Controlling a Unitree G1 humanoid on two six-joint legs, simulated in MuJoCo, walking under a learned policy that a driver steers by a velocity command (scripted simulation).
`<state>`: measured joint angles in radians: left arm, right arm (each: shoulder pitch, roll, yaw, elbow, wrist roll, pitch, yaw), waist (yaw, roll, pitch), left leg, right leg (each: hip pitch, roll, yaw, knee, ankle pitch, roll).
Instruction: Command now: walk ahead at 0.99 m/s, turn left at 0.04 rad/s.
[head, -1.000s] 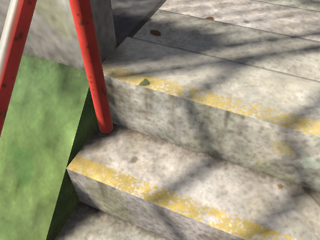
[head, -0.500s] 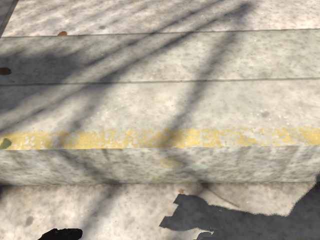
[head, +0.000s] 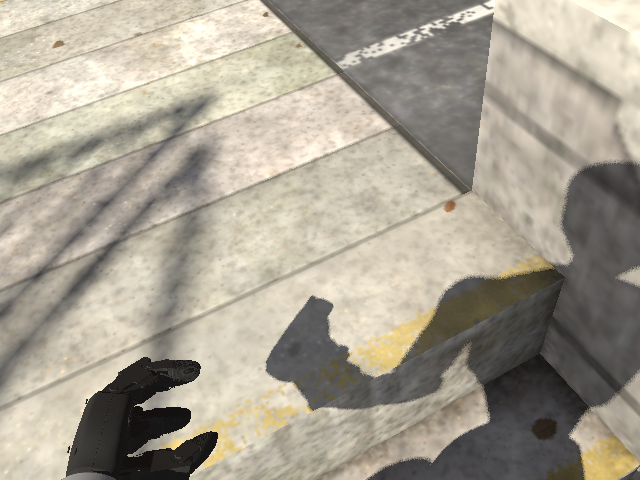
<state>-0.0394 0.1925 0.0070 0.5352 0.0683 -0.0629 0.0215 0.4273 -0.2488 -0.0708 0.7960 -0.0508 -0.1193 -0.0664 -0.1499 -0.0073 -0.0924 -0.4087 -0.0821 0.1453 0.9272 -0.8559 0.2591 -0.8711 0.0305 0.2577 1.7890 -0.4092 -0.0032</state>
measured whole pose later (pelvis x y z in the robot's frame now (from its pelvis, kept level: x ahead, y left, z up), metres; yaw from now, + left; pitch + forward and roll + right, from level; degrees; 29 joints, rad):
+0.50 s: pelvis +0.20 -0.06 +0.15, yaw +21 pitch +4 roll +3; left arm 0.42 0.18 0.03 0.91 -0.03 -0.12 0.01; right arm -0.05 -0.15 0.02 0.55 -0.01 0.03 0.00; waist 0.03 -0.03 -0.06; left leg -0.89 -0.18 0.17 1.37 -0.62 0.19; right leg -0.13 -0.17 -0.26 0.50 0.27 -0.11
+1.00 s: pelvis +0.48 +0.03 +0.38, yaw +45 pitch +3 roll -5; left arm 0.01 0.13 -0.01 0.60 0.02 -0.06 0.03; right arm 0.40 -0.24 -0.13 0.82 -0.05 -0.13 0.05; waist -0.01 0.04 -0.06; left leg -0.56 -0.15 -0.16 1.56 0.01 0.20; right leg -0.75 -0.04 -0.17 1.33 -0.64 -0.05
